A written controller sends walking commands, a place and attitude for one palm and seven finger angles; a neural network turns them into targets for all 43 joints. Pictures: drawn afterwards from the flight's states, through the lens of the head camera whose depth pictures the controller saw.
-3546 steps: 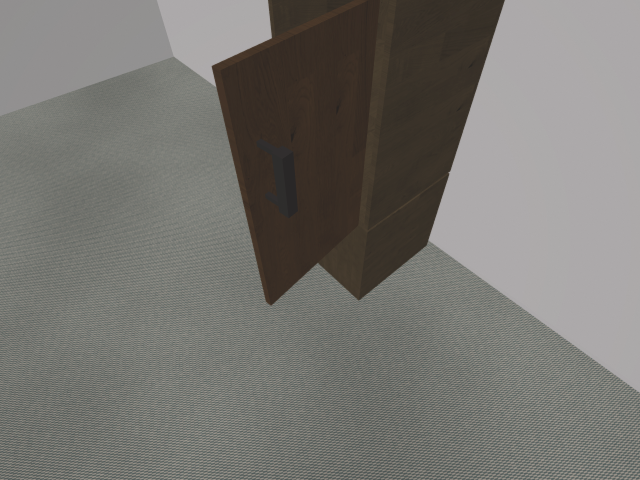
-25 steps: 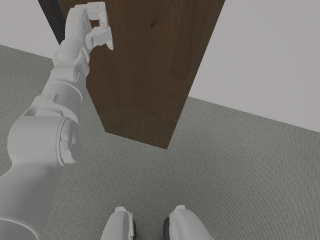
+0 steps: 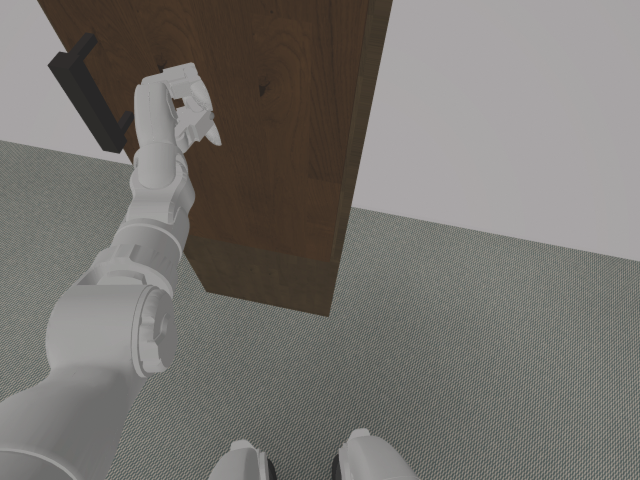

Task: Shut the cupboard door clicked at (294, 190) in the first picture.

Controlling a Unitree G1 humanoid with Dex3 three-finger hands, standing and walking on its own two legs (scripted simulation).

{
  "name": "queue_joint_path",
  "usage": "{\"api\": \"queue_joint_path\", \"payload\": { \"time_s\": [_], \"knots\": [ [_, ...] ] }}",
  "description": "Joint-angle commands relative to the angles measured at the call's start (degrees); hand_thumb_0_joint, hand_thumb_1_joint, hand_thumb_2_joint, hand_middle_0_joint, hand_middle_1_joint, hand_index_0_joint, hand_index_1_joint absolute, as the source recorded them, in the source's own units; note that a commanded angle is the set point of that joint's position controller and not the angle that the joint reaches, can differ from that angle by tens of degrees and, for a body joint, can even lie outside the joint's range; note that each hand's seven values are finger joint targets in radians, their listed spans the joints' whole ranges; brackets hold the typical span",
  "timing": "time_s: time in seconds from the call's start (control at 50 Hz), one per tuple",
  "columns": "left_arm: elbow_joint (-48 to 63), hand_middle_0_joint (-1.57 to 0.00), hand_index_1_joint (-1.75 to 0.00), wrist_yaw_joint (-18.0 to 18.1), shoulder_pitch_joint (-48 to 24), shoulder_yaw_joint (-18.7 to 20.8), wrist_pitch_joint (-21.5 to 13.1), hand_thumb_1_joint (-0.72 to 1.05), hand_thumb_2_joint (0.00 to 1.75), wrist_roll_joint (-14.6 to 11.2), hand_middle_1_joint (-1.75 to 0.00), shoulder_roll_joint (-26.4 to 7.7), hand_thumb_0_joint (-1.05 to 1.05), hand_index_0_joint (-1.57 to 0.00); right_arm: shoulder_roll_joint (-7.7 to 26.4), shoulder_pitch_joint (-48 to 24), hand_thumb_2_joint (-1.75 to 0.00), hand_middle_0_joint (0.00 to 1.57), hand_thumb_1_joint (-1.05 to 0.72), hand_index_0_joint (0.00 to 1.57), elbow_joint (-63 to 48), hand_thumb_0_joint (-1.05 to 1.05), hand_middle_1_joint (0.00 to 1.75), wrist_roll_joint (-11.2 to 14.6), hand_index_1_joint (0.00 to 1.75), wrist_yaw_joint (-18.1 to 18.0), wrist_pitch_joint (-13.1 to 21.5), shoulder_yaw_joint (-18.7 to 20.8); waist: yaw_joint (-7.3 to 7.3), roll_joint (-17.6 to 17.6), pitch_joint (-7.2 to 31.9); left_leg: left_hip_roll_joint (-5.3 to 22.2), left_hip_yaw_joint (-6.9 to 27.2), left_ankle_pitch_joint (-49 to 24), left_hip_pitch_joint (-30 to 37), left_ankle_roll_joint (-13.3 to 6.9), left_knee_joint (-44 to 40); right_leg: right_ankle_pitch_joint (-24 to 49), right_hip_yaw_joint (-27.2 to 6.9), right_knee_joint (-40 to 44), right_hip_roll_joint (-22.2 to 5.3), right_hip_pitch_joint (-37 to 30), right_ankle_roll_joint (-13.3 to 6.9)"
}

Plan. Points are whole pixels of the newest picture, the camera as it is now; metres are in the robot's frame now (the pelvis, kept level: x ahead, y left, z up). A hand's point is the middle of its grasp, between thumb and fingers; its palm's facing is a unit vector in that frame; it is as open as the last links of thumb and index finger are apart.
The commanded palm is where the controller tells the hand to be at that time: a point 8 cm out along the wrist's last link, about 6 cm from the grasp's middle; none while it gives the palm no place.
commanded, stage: pull the fist back off the door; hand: left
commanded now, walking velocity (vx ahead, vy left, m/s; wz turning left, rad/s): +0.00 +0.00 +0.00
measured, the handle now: (101, 96) +0.59 +0.21 +0.11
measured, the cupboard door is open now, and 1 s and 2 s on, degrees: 0 0 0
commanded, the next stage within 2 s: draw the hand back to the body in 0.26 s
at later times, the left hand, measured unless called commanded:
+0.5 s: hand (195, 145) +0.48 +0.08 +0.13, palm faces +0.06 -1.00 -0.02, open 3.1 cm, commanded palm +0.42 +0.15 +0.13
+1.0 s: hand (89, 243) +0.34 +0.16 +0.17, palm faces +0.12 -0.98 -0.18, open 3.0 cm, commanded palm +0.30 +0.21 +0.18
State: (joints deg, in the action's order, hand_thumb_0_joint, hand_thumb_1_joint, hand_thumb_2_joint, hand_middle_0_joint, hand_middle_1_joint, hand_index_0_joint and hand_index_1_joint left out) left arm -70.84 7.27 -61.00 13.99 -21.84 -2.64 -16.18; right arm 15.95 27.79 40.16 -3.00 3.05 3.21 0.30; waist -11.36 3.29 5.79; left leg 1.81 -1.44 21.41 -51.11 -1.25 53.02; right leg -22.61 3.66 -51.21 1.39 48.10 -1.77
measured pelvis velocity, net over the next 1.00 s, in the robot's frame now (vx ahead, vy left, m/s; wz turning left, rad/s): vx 0.02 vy -0.01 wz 0.01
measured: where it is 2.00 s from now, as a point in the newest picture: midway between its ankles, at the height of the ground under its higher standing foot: outside the picture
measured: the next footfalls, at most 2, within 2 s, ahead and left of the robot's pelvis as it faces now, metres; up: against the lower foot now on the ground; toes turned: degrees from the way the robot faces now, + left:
none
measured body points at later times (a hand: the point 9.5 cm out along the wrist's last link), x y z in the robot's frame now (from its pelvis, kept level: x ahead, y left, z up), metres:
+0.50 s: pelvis +0.04 -0.02 +0.02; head +0.10 -0.04 +0.47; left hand +0.47 +0.14 +0.13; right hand +0.15 -0.27 -0.10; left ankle +0.03 +0.11 -0.68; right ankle +0.01 -0.10 -0.68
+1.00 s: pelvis +0.02 -0.01 +0.05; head +0.01 -0.04 +0.50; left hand +0.33 +0.21 +0.18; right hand +0.20 -0.24 -0.04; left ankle +0.03 +0.11 -0.68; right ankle +0.01 -0.10 -0.68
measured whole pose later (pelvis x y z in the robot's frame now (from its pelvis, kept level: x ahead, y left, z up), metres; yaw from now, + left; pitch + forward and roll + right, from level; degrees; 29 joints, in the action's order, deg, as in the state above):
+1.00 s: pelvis +0.02 -0.01 +0.05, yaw +1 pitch +0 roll +0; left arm -9.3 0.4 -4.2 5.5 -4.9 -6.7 -13.5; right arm 13.9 11.1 33.5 2.9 -4.4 0.3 -1.7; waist -0.2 3.6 2.2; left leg 0.4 -2.1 15.9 -15.6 -0.3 31.6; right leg -18.5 2.6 -32.5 0.8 13.9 -2.1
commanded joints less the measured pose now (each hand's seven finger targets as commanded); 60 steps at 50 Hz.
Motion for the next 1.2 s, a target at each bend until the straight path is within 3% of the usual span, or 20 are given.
{"api": "queue_joint_path", "payload": {
  "time_s": [0.0, 0.04, 0.06, 0.14, 0.24, 0.26, 0.32, 0.36, 0.4, 0.44, 0.52, 0.6, 0.72, 0.78, 0.86, 0.88, 0.92, 0.96, 1.1, 1.18],
  "knots": [
    [17.76, -1.30, -1.50, 0.21, -20.65, 1.71, -4.60, 0.90, 0.90, 0.11, -1.50, -7.57, 0.00, -1.30, 8.36, 5.42, -0.90, 0.20, -0.90, 0.20, -5.40, 0.00, 0.30, 0.54, 0.30, -0.15, -0.09, 3.43, 1.96, 0.62, 27.72, -1.86, 2.67, -12.83, 23.24, -0.46, -6.18, 15.21, -1.94, 8.09, 1.47, -12.48, 0.64],
    [21.43, -1.30, -1.50, 0.67, -17.95, 2.40, -4.91, 0.90, 0.90, 0.14, -1.50, -7.86, 0.00, -1.30, 7.86, 4.73, -0.90, 0.20, -0.90, 0.20, -6.23, 0.00, 0.30, 0.73, 0.30, -0.27, -0.77, 3.60, 2.68, -1.41, 27.45, -2.11, 1.70, -15.41, 22.89, -0.72, -6.64, 20.01, -2.37, 8.21, 1.52, -16.52, 0.86],
    [24.39, -1.30, -1.50, 0.68, -15.04, 2.71, -5.28, 0.90, 0.90, 0.32, -1.50, -8.42, 0.00, -1.30, 7.71, 4.39, -0.90, 0.20, -0.90, 0.20, -6.96, 0.00, 0.30, 0.83, 0.30, -0.38, -1.03, 3.69, 4.01, -0.11, 29.26, -2.21, 1.49, -17.88, 24.29, -0.59, -6.68, 22.73, -2.47, 7.69, 1.50, -18.48, 0.66],
    [30.59, -1.30, -1.50, 0.18, -5.44, -1.01, -4.52, 0.90, 0.90, -0.32, -1.50, -2.85, 0.00, -1.30, 6.53, 1.87, -0.90, 0.20, -0.90, 0.20, -8.20, 0.00, 0.30, 1.60, 0.30, -0.31, -1.64, 3.95, 4.82, -1.95, 26.55, -2.16, 0.30, -22.49, 26.54, -0.63, -7.45, 29.88, -2.43, 8.37, 1.55, -21.28, 0.96],
    [34.62, -1.30, -1.50, -0.82, -1.66, -2.74, -1.97, 0.90, 0.90, -1.96, -1.50, -0.88, 0.00, -1.30, 6.07, -0.47, -0.90, 0.20, -0.90, 0.20, -8.27, 0.00, 0.30, 2.51, 0.30, -1.16, -1.99, 4.01, 4.47, -5.91, 22.12, -2.37, -0.45, -22.78, 26.62, -0.88, -8.43, 35.22, -3.03, 9.81, 1.09, -24.14, 1.76],
    [35.81, -1.30, -1.50, -0.88, -2.97, -2.53, -1.94, 0.90, 0.90, -1.93, -1.50, -1.82, 0.00, -1.30, 6.13, -0.51, -0.90, 0.20, -0.90, 0.20, -8.11, 0.00, 0.30, 2.56, 0.30, -1.47, -2.05, 3.88, 4.39, -4.71, 22.10, -2.54, -0.55, -22.89, 27.29, -0.94, -8.46, 35.23, -3.34, 9.91, 0.86, -24.48, 1.77],
    [36.08, -1.30, -1.50, -1.89, -4.59, -5.60, -2.07, 0.90, 0.90, -2.15, -1.50, 1.36, 0.00, -1.30, 5.28, -2.62, -0.90, 0.20, -0.90, 0.20, -7.60, 0.00, 0.30, 2.87, 0.30, -1.83, -1.71, 3.58, 3.76, -3.35, 21.42, -2.51, -0.05, -22.05, 28.60, -0.75, -8.44, 33.98, -3.37, 10.02, 0.50, -22.77, 1.77],
    [34.42, -1.30, -1.50, -2.36, -3.56, -6.20, -1.80, 0.90, 0.90, -2.61, -1.50, 2.21, 0.00, -1.30, 5.24, -2.83, -0.90, 0.20, -0.90, 0.20, -7.41, 0.00, 0.30, 2.93, 0.30, -2.09, -1.52, 3.59, 3.72, -4.40, 20.50, -2.63, 0.04, -21.91, 28.81, -0.82, -8.24, 33.69, -3.36, 10.29, 0.51, -22.56, 1.76],
    [37.02, -1.30, -1.50, -3.19, 2.02, -3.19, -1.84, 0.90, 0.90, -2.98, -1.50, -1.22, 0.00, -1.30, 5.44, -4.15, -0.90, 0.20, -0.90, 0.20, -8.39, 0.00, 0.30, 3.13, 0.30, -2.19, -1.55, 3.63, 6.63, -3.01, 24.63, -2.79, 0.09, -23.87, 30.24, -0.62, -8.81, 35.89, -3.56, 9.61, 0.23, -26.19, 1.38],
    [41.54, -1.30, -1.50, -4.44, 8.34, -4.75, -1.16, 0.90, 0.90, -3.69, -1.50, 1.07, 0.00, -1.30, 4.85, -5.89, -0.90, 0.20, -0.90, 0.20, -10.23, 0.00, 0.30, 3.60, 0.30, -2.06, -1.39, 3.36, 8.25, -3.14, 26.44, -2.96, -0.23, -26.40, 31.69, -0.69, -9.66, 38.46, -3.10, 9.67, 0.11, -29.15, 1.21],
    [47.72, -1.30, -1.50, -6.29, 17.03, -2.83, 2.40, 0.90, 0.90, -5.19, -1.50, -1.43, 0.00, -1.30, 4.78, -8.95, -0.90, 0.20, -0.90, 0.20, -12.59, 0.00, 0.30, 4.66, 0.30, -2.55, -2.19, 2.61, 9.62, -7.11, 21.64, -3.11, -1.20, -24.17, 29.78, -0.95, -12.58, 43.35, -3.63, 11.88, -0.99, -33.88, 2.37],
    [54.49, -1.30, -1.50, -7.81, 21.45, -4.22, 5.61, 0.90, 0.90, -6.57, -1.50, -0.88, 0.00, -1.30, 4.48, -12.43, -0.90, 0.20, -0.90, 0.20, -13.82, 0.00, 0.30, 5.30, 0.30, -3.68, -2.27, 2.09, 9.91, -6.71, 16.59, -3.11, -1.20, -20.41, 31.59, -1.14, -14.95, 38.00, -3.62, 14.86, -1.12, -34.09, 2.43],
    [63.65, -1.30, -1.50, -10.61, 25.51, -5.45, 7.67, 0.90, 0.90, -8.62, -1.50, -1.06, 0.00, -1.30, 4.18, -17.11, -0.90, 0.20, -0.90, 0.20, -14.11, 0.00, 0.30, 6.09, 0.30, -5.30, -0.45, 1.13, 9.89, -4.58, 12.84, -2.99, -0.62, -16.13, 35.27, -1.22, -17.76, 28.30, -3.69, 18.74, -1.14, -32.78, 2.10],
    [64.33, -1.27, -1.47, -11.72, 30.07, -3.90, 10.07, 0.90, 0.90, -9.65, -1.47, -2.81, 0.00, -1.27, 4.51, -19.05, -0.90, 0.20, -0.90, 0.20, -14.31, 0.00, 0.30, 6.36, 0.30, -6.00, 0.33, 0.62, 10.80, -6.09, 10.46, -2.93, -0.03, -13.54, 35.26, -1.24, -19.43, 22.73, -3.54, 20.48, -1.18, -32.85, 1.91],
    [68.27, -1.16, -1.35, -12.85, 33.57, -1.79, 12.98, 0.90, 0.90, -10.52, -1.35, -5.14, 0.00, -1.16, 4.45, -21.30, -0.90, 0.20, -0.90, 0.20, -15.02, 0.00, 0.30, 6.56, 0.30, -6.76, 1.21, 0.05, 11.66, -4.49, 8.88, -3.04, 0.05, -11.82, 36.59, -1.28, -20.72, 18.47, -3.76, 22.22, -1.27, -33.40, 1.70],
    [73.56, -1.13, -1.32, -9.00, 35.34, -5.82, 12.31, 0.90, 0.90, -4.62, -1.32, -7.47, 0.00, -1.13, 2.88, -22.60, -0.90, 0.20, -0.90, 0.20, -15.11, 0.00, 0.30, 6.21, 0.30, -7.38, 0.34, -0.24, 11.50, -3.27, 6.56, -2.81, 0.17, -11.59, 38.23, -1.13, -23.48, 18.04, -5.92, 25.22, -3.19, -34.18, 2.11],
    [75.51, -1.08, -1.26, -5.71, 40.86, -5.77, 13.32, 0.90, 0.90, -3.32, -1.26, -6.27, 0.00, -1.08, 3.10, -22.89, -0.90, 0.20, -0.90, 0.20, -15.16, 0.00, 0.30, 5.78, 0.30, -7.77, -0.22, -0.52, 11.87, -3.25, 5.55, -2.43, 0.72, -12.21, 40.54, -1.12, -25.90, 16.45, -4.07, 26.21, -2.42, -35.65, 1.59],
    [77.98, -1.02, -1.20, -4.28, 45.37, -4.60, 14.23, 0.90, 0.90, -3.07, -1.20, -7.42, 0.00, -1.02, 3.23, -23.50, -0.90, 0.20, -0.90, 0.20, -15.11, 0.00, 0.30, 5.48, 0.30, -8.06, -0.61, -0.39, 12.13, -5.41, 4.52, -2.13, 0.55, -13.11, 42.00, -1.38, -27.32, 16.94, -3.73, 27.85, -2.29, -37.51, 1.61],
    [85.75, -0.83, -0.99, -2.14, 51.68, -2.65, 14.57, 0.90, 0.90, -1.68, -0.99, -8.46, 0.00, -0.83, 2.43, -25.41, -0.90, 0.20, -0.90, 0.20, -14.47, 0.00, 0.30, 4.80, 0.30, -8.35, -0.42, -1.11, 12.44, 0.31, 0.56, -1.73, 0.79, -13.20, 46.18, -0.86, -32.29, 13.79, -2.81, 31.52, -1.74, -39.87, 0.82],
    [89.72, -0.72, -0.87, -1.82, 57.78, -0.78, 14.54, 0.90, 0.90, -1.36, -0.87, -9.39, 0.00, -0.72, 2.56, -25.71, -0.90, 0.20, -0.90, 0.20, -14.38, 0.00, 0.30, 4.53, 0.30, -8.12, 0.25, -1.21, 13.11, 0.54, 0.34, -1.59, 1.22, -14.96, 47.64, -0.56, -33.51, 14.94, -2.24, 32.34, -1.38, -40.87, 0.75]
  ]
}}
